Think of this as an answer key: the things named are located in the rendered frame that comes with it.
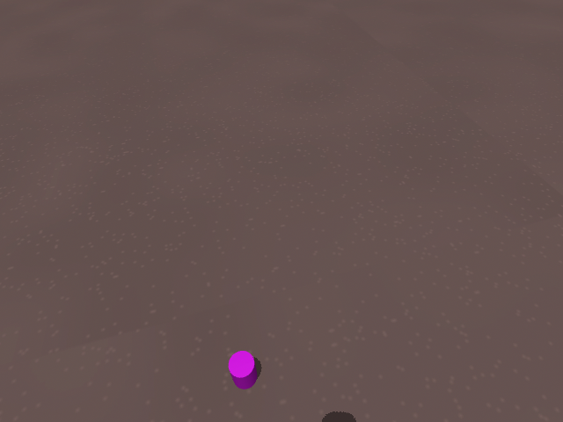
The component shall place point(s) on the can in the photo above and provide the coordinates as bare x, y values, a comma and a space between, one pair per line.
242, 369

